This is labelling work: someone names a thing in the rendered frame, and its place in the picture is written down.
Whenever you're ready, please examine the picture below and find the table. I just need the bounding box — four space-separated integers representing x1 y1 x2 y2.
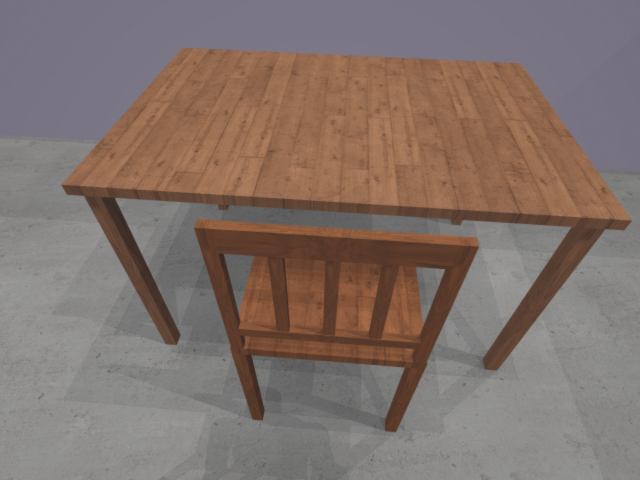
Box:
61 48 632 371

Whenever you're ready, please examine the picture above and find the chair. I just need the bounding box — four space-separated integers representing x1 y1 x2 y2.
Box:
194 219 479 432

